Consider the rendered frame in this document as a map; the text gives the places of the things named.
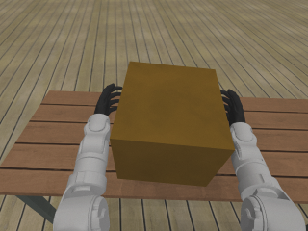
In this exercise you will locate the right robot hand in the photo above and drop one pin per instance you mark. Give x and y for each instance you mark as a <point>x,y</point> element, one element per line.
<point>235,111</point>

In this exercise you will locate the robot left upper arm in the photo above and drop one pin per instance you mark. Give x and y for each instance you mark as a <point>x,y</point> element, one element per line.
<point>83,213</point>

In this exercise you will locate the left robot forearm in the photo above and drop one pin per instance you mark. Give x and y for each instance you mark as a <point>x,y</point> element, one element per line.
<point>89,173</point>

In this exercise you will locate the carton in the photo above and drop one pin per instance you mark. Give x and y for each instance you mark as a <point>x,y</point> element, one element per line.
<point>170,125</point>

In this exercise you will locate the table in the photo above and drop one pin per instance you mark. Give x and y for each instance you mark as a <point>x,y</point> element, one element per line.
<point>44,155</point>

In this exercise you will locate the left robot hand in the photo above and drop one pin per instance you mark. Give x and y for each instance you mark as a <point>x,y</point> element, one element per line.
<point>104,102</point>

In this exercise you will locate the right robot forearm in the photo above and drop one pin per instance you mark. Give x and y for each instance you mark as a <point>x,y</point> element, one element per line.
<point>250,167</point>

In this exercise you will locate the robot right upper arm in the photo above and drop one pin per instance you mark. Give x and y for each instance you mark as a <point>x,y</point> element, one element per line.
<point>262,213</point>

